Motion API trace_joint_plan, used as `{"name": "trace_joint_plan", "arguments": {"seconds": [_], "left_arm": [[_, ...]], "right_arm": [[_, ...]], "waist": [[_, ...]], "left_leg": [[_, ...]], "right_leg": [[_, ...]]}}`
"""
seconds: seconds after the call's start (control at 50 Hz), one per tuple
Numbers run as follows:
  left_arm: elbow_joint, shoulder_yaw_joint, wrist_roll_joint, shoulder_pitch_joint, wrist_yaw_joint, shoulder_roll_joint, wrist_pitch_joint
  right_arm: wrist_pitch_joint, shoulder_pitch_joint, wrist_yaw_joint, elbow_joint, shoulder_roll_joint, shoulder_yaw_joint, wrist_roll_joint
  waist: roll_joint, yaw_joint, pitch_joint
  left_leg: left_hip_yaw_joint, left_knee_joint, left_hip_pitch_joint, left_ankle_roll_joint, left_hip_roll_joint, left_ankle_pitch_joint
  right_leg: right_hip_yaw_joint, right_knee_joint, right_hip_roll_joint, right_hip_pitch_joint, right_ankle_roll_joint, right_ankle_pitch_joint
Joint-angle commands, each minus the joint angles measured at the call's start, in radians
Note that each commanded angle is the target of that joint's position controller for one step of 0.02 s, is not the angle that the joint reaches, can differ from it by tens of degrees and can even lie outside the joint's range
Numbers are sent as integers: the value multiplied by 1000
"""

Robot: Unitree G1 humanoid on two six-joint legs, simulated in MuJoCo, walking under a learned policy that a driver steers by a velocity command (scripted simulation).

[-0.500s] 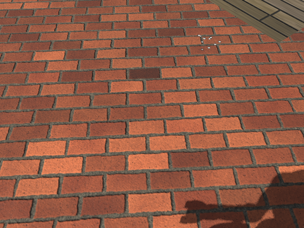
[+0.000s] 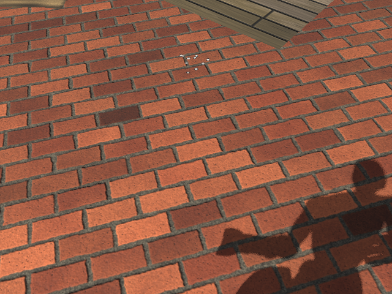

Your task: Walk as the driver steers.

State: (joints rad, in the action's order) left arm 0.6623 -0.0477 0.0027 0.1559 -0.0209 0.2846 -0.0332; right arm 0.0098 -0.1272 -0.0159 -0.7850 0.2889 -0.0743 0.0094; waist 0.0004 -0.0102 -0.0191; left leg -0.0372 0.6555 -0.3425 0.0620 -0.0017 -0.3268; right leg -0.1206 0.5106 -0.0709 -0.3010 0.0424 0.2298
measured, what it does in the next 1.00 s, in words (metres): steps on the spot: left foot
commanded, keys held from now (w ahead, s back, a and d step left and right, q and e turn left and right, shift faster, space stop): no key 1.00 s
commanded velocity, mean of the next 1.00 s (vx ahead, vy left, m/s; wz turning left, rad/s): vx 0.00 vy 0.00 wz -0.05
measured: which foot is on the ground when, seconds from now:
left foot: up 0.00-0.02, down 0.04-1.00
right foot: down 0.00-1.00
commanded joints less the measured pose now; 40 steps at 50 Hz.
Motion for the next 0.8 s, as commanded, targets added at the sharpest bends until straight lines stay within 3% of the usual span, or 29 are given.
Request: {"name": "trace_joint_plan", "arguments": {"seconds": [0.02,0.04,0.06,0.08,0.1,0.14,0.2,0.34,0.8], "left_arm": [[-37,-29,-11,0,0,131,7],[-31,-21,1,29,-1,106,14],[-31,-15,20,84,5,82,25],[-35,-15,19,58,4,82,29],[-23,-22,21,37,1,113,28],[-21,-24,22,-14,-1,103,14],[-8,-24,14,4,5,96,8],[36,-25,12,25,0,81,25],[202,-22,5,52,-23,66,26]], "right_arm": [[-28,-22,12,50,73,-12,-9],[-31,-41,10,52,115,-16,-26],[-29,-32,5,57,195,-31,-36],[-28,15,8,50,136,-13,-38],[-33,64,12,67,85,3,-35],[-41,45,14,56,97,4,-28],[-49,22,11,43,99,11,-26],[-38,-4,3,19,81,25,-20],[-40,-42,1,-147,76,45,-14]], "waist": [[-119,26,87],[-59,13,109],[130,-50,126],[212,-52,107],[170,-44,82],[156,-13,66],[90,-6,35],[-11,16,38],[1,15,4]], "left_leg": [[9,-285,141,-37,-8,214],[-66,-297,238,-68,-94,342],[-188,-272,286,-144,-226,540],[-252,-304,172,-242,-275,438],[-223,-317,136,-234,-237,338],[-156,-304,121,-159,-156,213],[-92,-283,100,-107,-102,127],[-50,-233,132,-103,-65,145],[-33,-272,120,-97,-36,139]], "right_leg": [[-235,-80,217,73,127,-273],[-202,-40,174,22,71,-163],[-90,64,60,-43,14,37],[-17,39,43,-15,-31,143],[-11,24,64,35,-49,100],[-14,-9,65,71,-48,-26],[-29,-32,75,88,-25,-91],[-48,-53,85,84,-27,-149],[-27,-77,80,141,-40,-177]]}}
Velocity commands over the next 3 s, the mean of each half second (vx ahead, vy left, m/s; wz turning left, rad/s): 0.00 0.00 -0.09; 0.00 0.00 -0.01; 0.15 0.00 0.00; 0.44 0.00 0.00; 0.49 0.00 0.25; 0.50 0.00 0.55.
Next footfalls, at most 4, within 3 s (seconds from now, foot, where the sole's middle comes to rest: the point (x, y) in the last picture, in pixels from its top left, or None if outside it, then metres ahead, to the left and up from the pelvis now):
0.04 left None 0.04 0.14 -0.77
1.48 right None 0.11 -0.11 -0.77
1.96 left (179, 292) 0.49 0.11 -0.77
2.48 right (239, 211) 0.79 -0.11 -0.77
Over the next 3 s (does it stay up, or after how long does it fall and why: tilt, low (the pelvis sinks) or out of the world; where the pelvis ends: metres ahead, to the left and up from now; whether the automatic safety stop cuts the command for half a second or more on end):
stays up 0.86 0.07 -0.02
